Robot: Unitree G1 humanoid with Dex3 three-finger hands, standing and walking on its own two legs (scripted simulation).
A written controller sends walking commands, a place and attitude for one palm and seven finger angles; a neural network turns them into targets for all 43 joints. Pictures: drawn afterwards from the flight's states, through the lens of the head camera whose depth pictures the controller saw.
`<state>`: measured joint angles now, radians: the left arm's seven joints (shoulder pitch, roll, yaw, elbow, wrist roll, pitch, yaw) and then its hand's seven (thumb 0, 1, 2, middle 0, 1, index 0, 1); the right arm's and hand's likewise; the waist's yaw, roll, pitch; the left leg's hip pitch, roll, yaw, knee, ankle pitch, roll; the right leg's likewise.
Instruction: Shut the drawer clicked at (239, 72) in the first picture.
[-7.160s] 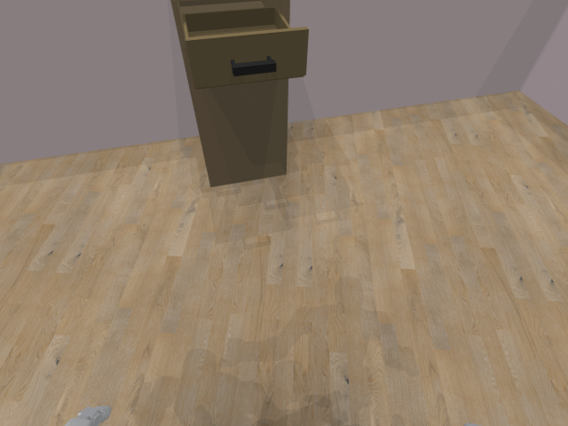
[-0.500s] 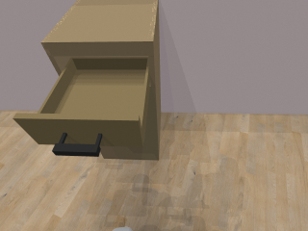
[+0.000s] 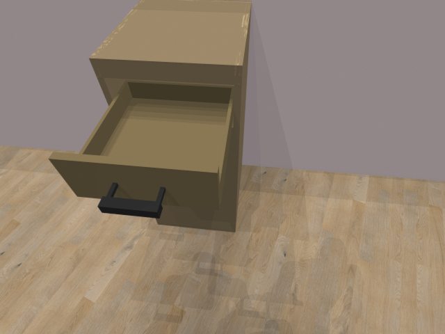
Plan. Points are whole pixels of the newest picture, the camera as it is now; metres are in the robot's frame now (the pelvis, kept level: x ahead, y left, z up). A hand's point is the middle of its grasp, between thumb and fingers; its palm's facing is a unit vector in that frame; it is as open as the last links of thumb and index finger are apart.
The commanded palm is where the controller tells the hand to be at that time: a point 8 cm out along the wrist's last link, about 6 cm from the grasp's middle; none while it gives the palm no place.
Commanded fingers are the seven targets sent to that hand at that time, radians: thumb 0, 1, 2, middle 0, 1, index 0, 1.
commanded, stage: come to a stop and stand still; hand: left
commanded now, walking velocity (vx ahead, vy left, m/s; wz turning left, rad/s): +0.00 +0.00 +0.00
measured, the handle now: (134, 198) +0.36 +0.23 +0.00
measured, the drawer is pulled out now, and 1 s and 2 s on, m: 0.30 0.30 0.30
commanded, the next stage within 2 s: look again from close up in 0.52 s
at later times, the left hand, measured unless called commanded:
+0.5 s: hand out of the picture +0.01 +0.21 -0.18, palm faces +0.03 -0.98 -0.18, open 7.3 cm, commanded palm none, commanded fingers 0.00 0.90 0.90 -0.20 -0.30 -0.20 -0.30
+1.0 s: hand out of the picture +0.00 +0.21 -0.18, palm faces +0.01 -0.98 -0.20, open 7.3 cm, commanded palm none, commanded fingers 0.00 0.90 0.90 -0.20 -0.30 -0.20 -0.30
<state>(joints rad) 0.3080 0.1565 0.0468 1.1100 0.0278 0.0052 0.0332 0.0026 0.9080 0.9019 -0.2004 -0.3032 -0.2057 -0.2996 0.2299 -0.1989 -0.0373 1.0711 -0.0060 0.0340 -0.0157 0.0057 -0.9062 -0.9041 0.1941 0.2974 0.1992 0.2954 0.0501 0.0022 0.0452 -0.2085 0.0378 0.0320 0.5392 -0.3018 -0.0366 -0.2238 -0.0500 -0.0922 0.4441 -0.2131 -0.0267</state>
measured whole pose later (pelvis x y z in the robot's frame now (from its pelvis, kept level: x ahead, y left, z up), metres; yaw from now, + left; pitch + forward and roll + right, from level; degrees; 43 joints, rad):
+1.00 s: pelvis -0.02 +0.04 -0.01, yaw -1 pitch -3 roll +0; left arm 0.29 0.16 -0.01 1.07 0.02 -0.01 0.04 0.00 0.91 0.90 -0.20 -0.30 -0.20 -0.30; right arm 0.31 -0.15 0.01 1.05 -0.01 0.00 -0.01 0.01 -0.91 -0.90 0.20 0.30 0.20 0.30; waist 0.00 0.00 0.02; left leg -0.16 0.02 0.05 0.50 -0.28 0.00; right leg -0.23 -0.07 -0.07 0.50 -0.22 0.03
